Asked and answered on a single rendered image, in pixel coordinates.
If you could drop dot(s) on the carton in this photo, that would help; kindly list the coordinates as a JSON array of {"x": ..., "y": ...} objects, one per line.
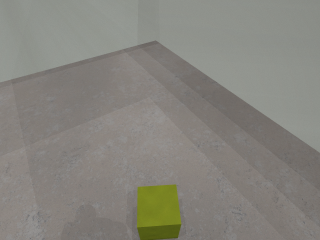
[{"x": 158, "y": 212}]

